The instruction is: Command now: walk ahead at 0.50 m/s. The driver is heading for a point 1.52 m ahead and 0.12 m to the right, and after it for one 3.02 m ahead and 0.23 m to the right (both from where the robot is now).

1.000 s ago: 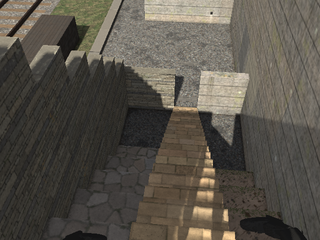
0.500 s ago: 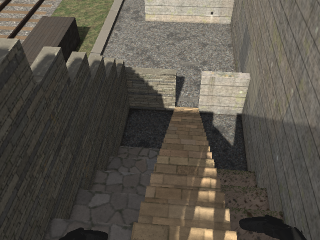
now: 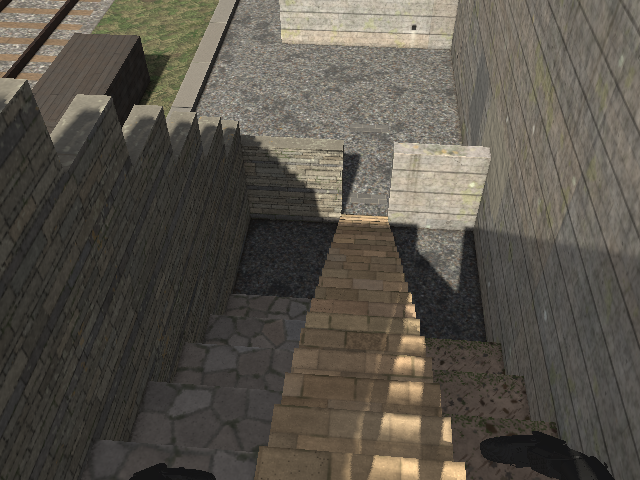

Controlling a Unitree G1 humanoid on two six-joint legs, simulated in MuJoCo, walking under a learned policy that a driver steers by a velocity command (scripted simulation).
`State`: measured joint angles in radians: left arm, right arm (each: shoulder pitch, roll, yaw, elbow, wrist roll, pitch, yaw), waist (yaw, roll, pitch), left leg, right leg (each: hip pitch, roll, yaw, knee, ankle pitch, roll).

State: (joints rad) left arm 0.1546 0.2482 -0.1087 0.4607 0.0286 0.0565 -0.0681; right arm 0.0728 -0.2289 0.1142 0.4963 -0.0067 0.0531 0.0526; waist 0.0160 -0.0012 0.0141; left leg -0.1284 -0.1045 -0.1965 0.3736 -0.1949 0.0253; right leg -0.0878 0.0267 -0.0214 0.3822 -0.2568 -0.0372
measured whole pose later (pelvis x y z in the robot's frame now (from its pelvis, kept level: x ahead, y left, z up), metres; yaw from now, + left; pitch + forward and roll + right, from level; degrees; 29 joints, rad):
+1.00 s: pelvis +0.00 +0.00 +0.00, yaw -1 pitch -2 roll +1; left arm 0.15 0.25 -0.11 0.47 0.03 0.06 -0.07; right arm 0.08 -0.23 0.11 0.49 -0.01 0.06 0.06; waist 0.01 0.00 0.01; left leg -0.13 -0.10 -0.18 0.38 -0.20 0.02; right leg -0.09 0.03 -0.01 0.39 -0.26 -0.04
